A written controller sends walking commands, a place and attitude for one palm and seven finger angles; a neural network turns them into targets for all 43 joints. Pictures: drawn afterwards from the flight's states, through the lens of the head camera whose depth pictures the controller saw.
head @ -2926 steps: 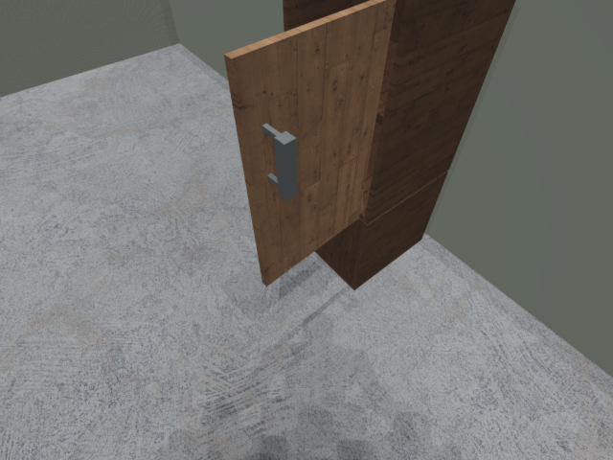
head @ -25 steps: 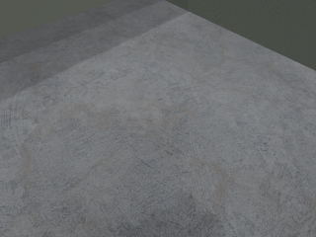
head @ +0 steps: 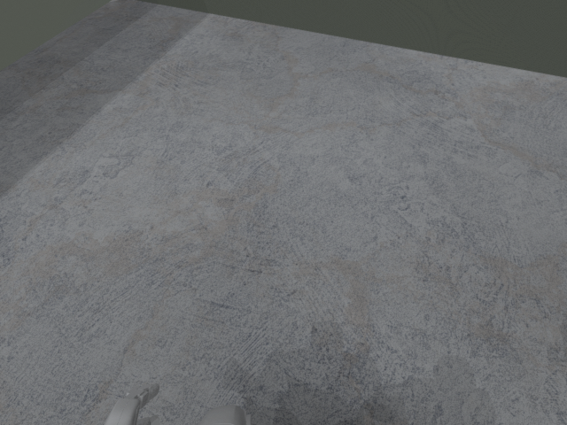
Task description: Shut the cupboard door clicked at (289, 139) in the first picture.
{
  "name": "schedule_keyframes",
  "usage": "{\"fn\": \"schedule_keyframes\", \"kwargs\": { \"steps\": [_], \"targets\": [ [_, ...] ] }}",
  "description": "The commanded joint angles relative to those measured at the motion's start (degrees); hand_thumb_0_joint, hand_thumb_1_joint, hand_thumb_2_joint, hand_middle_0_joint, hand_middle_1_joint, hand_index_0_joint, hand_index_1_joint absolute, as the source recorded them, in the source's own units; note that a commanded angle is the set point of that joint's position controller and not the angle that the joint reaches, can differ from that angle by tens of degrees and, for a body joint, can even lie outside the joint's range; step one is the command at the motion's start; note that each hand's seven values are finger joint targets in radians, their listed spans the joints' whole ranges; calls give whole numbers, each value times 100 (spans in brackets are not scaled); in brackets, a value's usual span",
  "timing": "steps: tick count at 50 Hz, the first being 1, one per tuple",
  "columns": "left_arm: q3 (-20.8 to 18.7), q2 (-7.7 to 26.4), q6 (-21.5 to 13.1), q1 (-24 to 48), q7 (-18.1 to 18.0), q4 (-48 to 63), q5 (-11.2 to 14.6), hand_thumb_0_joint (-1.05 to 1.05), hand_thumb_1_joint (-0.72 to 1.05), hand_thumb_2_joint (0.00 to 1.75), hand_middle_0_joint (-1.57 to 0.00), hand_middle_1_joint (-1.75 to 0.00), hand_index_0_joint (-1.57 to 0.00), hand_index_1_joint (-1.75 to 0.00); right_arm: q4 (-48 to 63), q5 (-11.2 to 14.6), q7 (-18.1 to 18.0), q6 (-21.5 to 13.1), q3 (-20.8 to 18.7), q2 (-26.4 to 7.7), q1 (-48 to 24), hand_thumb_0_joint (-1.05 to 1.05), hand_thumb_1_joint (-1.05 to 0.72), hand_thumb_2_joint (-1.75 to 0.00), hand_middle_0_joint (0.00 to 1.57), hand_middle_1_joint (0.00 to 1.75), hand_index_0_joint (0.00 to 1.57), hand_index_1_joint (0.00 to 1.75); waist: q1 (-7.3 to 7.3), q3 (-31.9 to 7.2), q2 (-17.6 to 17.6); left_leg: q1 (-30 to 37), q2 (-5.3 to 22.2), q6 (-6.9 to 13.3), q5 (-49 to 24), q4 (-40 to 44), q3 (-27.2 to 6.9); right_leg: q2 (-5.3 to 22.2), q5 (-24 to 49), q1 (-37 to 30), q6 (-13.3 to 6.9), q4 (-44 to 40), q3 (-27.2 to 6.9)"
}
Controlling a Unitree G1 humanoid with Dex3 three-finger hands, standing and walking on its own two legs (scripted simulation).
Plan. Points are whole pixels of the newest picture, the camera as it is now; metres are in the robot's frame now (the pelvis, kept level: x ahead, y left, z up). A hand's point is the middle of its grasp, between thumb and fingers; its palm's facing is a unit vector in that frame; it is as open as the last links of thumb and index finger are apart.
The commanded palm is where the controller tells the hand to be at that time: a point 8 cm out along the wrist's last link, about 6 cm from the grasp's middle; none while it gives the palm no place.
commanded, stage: turn to face it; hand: left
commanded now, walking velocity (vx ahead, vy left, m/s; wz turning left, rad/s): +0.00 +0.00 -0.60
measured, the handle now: out of the picture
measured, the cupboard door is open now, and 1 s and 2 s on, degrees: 23 23 23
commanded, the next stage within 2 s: none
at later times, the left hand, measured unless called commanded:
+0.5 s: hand (166, 407) +0.16 +0.20 -0.15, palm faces -0.28 -0.94 -0.21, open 7.4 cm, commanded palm none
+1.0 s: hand (200, 371) +0.22 +0.16 -0.17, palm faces -0.54 -0.82 -0.18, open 7.4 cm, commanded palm none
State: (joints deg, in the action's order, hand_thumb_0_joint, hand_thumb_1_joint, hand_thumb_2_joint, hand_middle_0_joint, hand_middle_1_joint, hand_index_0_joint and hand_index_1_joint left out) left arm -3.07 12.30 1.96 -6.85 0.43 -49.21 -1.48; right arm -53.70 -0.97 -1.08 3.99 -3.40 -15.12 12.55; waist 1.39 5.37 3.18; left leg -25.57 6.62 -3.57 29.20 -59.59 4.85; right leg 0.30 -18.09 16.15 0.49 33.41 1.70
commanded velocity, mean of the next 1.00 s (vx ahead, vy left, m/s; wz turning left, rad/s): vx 0.00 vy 0.00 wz -0.60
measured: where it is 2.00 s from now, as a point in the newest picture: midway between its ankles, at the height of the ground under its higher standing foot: outside the picture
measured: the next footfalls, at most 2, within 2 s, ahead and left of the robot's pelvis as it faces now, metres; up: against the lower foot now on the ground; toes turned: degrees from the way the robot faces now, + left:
left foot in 0.20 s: +0.08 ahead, +0.13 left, +0.00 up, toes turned -2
right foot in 0.58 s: -0.01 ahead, -0.12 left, +0.00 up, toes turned -26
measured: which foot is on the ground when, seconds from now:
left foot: up 0.00-0.18, down 0.20-0.58, up 0.60-0.90, down 0.92-1.00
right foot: down 0.00-0.20, up 0.22-0.56, down 0.58-0.92, up 0.94-1.00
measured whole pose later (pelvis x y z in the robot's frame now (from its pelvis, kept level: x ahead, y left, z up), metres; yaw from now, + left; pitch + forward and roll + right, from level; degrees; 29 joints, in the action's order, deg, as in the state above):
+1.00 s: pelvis +0.03 +0.04 +0.00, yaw -36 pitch +1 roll -2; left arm -4.8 15.1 4.7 -9.3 0.9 -52.2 -1.4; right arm -49.9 -1.6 -1.5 0.4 -1.0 -12.0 11.1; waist -0.4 4.4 -3.4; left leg -18.6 4.1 1.3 17.5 -35.0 5.9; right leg -1.9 -28.5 25.3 2.1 54.5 -3.6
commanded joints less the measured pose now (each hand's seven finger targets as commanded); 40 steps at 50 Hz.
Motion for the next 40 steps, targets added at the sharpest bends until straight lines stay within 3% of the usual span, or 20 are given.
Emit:
{"fn": "schedule_keyframes", "kwargs": {
  "steps": [1, 5, 8, 9, 10, 11, 14, 16, 19, 24, 25, 27, 28, 29, 30, 31, 32, 34, 35, 40],
  "targets": [
    [-314, 1209, -54, -9, -118, 369, -6, 0, 90, 90, -20, -30, -20, -30, 603, 13, 4, -218, -65, -410, -42, 0, -90, -90, 20, 30, 20, 30, -81, -810, -1284, -470, -73, -149, -440, -124, -317, 1336, 2657, -694, -1085, -1161, -1342],
    [-372, 1337, -13, -95, -72, 301, -42, 0, 90, 90, -20, -30, -20, -30, 666, 51, -17, -271, -43, -286, 52, 0, -90, -90, 20, 30, 20, 30, -99, -762, -1216, 273, -339, -100, -497, 1416, -186, 1258, 2266, -278, -1078, -1003, -1714],
    [-345, 1188, 56, 45, -36, 275, 41, 0, 90, 90, -20, -30, -20, -30, 500, 51, -69, -371, -50, -415, 586, 0, -90, -90, 20, 30, 20, 30, 159, -870, -1063, 1568, -448, -38, -1686, 3274, -125, 814, 1760, 362, -579, -438, -1662],
    [-290, 864, 87, -32, -12, 352, 76, 0, 90, 90, -20, -30, -20, -30, 494, 6, -86, -436, -112, -770, 743, 0, -90, -90, 20, 30, 20, 30, 189, -1006, 76, 2012, 386, 214, -1802, 4020, -1059, 229, 693, 855, -254, 315, -1196],
    [-227, 572, 108, -229, 43, 468, 110, 0, 90, 90, -20, -30, -20, -30, 574, -70, -104, -443, -198, -1340, 781, 0, -90, -90, 20, 30, 20, 30, 133, -962, 1635, 2207, 1778, 864, -2296, 4396, -2329, -371, -1481, 1624, 51, 1687, -382],
    [-248, 746, 152, -100, 35, 435, 32, 0, 90, 90, -20, -30, -20, -30, 548, -86, -132, -440, -192, -1329, 713, 0, -90, -90, 20, 30, 20, 30, 227, -927, 1512, 1782, 2169, 1151, -2018, 4498, -2480, -137, -1783, 1595, 89, 2809, -502],
    [-323, 727, 135, -93, 183, 264, 12, 0, 90, 90, -20, -30, -20, -30, 770, -85, -145, -449, -68, -908, -95, 0, -90, -90, 20, 30, 20, 30, -137, -431, 619, 1342, 1527, 1095, -2592, 4256, -1210, 194, -985, 1641, 190, 3425, -294],
    [-288, 565, 177, -116, 206, 244, 37, 0, 90, 90, -20, -30, -20, -30, 686, -90, -141, -433, -75, -836, 0, 0, -90, -90, 20, 30, 20, 30, -102, -547, 648, 1648, 1336, 1043, -3100, 4093, -603, 192, -837, 1492, 245, 3058, -111],
    [-239, 458, 161, 1, 212, 303, 37, 0, 90, 90, -20, -30, -20, -30, 516, -66, -130, -420, -136, -853, 297, 0, -90, -90, 20, 30, 20, 30, 50, -781, 738, 2167, 1415, 1096, -3698, 3863, -252, 179, -826, 1299, 243, 2214, 142],
    [-201, 452, 103, 38, 190, 320, 25, 0, 90, 90, -20, -30, -20, -30, 427, -69, -54, -371, -227, -962, 292, 0, -90, -90, 20, 30, 20, 30, 101, -807, 1028, 2076, 1556, 1016, -3772, 3557, 49, 66, -716, 639, 120, 980, 402],
    [-207, 450, 86, -24, 185, 300, 28, 0, 90, 90, -20, -30, -20, -30, 417, -69, -47, -360, -241, -980, 267, 0, -90, -90, 20, 30, 20, 30, 53, -868, 939, 2015, 1533, 941, -3721, 3418, 116, 11, -496, 402, 76, 590, 448],
    [-260, 640, 31, -502, 158, 150, 14, 0, 90, 90, -20, -30, -20, -30, 454, -18, -19, -339, -273, -991, 87, 0, -90, -90, 20, 30, 20, 30, -247, -945, 564, 1448, 1306, 560, -3131, 2689, 429, 20, 668, -635, -45, -696, 453],
    [-340, 1069, -30, -897, 103, 52, -24, 0, 90, 90, -20, -30, -20, -30, 536, 34, 19, -328, -244, -745, 27, 0, -90, -90, 20, 30, 20, 30, -457, -1073, -506, 687, 896, 233, -2075, 1748, 716, 769, 1485, -1444, -313, -1268, -496],
    [-424, 1616, -100, -1074, 18, -22, -49, 0, 90, 90, -20, -30, -20, -30, 826, 25, 56, -307, -109, -268, -216, 0, -90, -90, 20, 30, 20, 30, -579, -827, -2115, -914, -21, -74, 652, 431, 729, 2025, 3301, -1846, -936, -1429, -2294],
    [-417, 1734, -68, -1291, -33, -61, 39, 0, 90, 90, -20, -30, -20, -30, 936, 29, 0, -208, -77, -401, -472, 0, -90, -90, 20, 30, 20, 30, -689, -767, -1547, -1003, -44, -42, 729, -355, -99, 2281, 3482, -1369, -1311, -1397, -2332],
    [-457, 1637, -79, -975, -99, -20, 9, 0, 90, 90, -20, -30, -20, -30, 911, 36, -44, -197, -80, -348, -516, 0, -90, -90, 20, 30, 20, 30, -494, -784, -2010, -1405, -53, -52, 500, -722, -383, 1998, 3213, -1445, -1338, -1430, -2423],
    [-404, 1433, -80, -701, -115, 50, 25, 0, 90, 90, -20, -30, -20, -30, 835, 25, -54, -209, -100, -497, -499, 0, -90, -90, 20, 30, 20, 30, -420, -708, -2048, -1418, 16, -76, 147, -868, -540, 1835, 2834, -1329, -1283, -1431, -2229],
    [-316, 1156, -69, -181, -122, 206, 22, 0, 90, 90, -20, -30, -20, -30, 654, 16, 0, -225, -99, -486, -279, 0, -90, -90, 20, 30, 20, 30, -133, -842, -1317, -840, 41, -140, -481, -571, -464, 1384, 2641, -983, -1106, -1225, -1508],
    [-298, 1181, -81, -153, -106, 244, 13, 0, 90, 90, -20, -30, -20, -30, 610, 7, 16, -205, -81, -422, -189, 0, -90, -90, 20, 30, 20, 30, -95, -864, -1236, -602, -37, -159, -587, -356, -359, 1288, 2548, -787, -1057, -1230, -1350],
    [-352, 1337, -41, -230, -63, 202, -33, 0, 90, 90, -20, -30, -20, -30, 696, 38, 7, -250, -53, -329, -177, 0, -90, -90, 20, 30, 20, 30, -158, -737, -1167, -36, -320, -127, -497, 1175, -226, 1217, 2024, -515, -1127, -1194, -1792]
  ]
}}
